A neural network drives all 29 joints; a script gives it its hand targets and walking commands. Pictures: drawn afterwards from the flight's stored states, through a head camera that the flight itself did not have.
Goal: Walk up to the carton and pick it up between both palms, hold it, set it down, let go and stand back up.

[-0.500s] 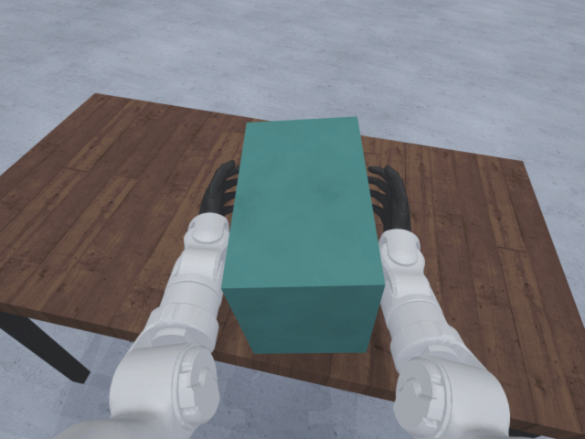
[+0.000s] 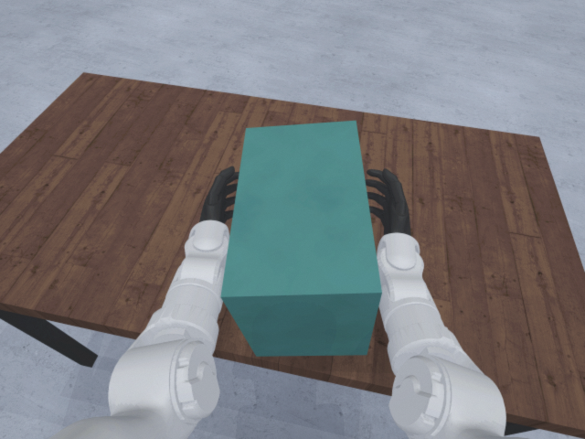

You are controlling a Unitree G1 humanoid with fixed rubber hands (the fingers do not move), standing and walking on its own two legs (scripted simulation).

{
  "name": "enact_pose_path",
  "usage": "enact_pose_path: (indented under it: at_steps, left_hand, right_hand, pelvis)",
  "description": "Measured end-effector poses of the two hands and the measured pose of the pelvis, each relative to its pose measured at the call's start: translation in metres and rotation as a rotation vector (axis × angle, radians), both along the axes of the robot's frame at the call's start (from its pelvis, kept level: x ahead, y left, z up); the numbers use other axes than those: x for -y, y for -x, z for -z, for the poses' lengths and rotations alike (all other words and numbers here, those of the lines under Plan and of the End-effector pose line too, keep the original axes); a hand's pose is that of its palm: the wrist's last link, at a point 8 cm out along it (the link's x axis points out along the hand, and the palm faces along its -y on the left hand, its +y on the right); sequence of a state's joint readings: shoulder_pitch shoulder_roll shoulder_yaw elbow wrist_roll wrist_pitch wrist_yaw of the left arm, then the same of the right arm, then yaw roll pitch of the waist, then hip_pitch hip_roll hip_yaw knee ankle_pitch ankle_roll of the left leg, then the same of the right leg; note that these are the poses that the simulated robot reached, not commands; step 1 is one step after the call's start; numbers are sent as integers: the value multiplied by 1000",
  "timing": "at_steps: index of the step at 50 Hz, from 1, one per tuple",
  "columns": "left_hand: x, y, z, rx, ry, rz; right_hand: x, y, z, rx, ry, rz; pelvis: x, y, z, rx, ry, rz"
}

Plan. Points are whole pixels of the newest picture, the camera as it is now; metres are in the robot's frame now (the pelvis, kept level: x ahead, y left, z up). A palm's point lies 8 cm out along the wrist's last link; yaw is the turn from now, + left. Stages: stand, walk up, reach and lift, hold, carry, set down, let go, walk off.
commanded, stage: set down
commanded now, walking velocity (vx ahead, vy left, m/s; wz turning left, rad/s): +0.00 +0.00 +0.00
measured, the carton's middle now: (305, 239) +0.40 +0.00 +0.03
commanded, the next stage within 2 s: none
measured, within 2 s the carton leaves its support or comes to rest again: rests again in 0.52 s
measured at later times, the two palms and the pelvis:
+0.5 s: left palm (223, 227) +0.40 +0.12 +0.04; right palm (400, 240) +0.38 -0.14 +0.05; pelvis -0.01 +0.00 +0.00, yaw +0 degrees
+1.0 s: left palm (231, 229) +0.40 +0.11 +0.04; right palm (406, 247) +0.38 -0.15 +0.04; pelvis -0.01 -0.01 +0.00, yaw +0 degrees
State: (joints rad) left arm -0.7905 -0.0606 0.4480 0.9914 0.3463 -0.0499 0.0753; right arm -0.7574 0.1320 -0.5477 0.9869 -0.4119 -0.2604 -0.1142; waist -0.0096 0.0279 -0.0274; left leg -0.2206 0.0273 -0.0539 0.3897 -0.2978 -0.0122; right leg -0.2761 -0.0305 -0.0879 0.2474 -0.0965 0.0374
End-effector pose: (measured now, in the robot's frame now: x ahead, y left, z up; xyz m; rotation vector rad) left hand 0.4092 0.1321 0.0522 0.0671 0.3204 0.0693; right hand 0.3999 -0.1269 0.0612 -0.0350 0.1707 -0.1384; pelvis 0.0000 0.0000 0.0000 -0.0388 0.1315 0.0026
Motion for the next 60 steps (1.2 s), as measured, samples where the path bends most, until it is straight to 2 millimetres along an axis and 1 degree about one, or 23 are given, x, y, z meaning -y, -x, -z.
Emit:
enact_pose_path:
  at_steps: [7, 12, 20, 30, 48, 60]
  left_hand:
    - [-1, -1, 9, 9, -5, -3]
    - [1, 0, 9, 18, 8, -8]
    - [5, 2, 8, 33, 19, 11]
    - [17, 6, 12, 38, 48, 27]
    - [22, 6, 15, 57, 54, 26]
    - [22, 6, 15, 71, 45, 35]
  right_hand:
    - [-1, 0, 10, 5, -4, 6]
    - [0, 1, 10, 9, -3, 9]
    - [4, 9, 8, 8, 5, 27]
    - [15, 20, 16, -13, 22, 53]
    - [21, 20, 23, -15, 33, 46]
    - [22, 21, 24, -14, 42, 44]
  pelvis:
    - [-1, -1, 1, -47, -1, -4]
    - [0, 1, 2, -65, 1, -4]
    - [1, 9, 1, -47, -2, -2]
    - [3, 15, 1, -41, -8, 16]
    - [9, 15, 0, -44, -16, 12]
    - [8, 15, 0, -53, -13, 11]
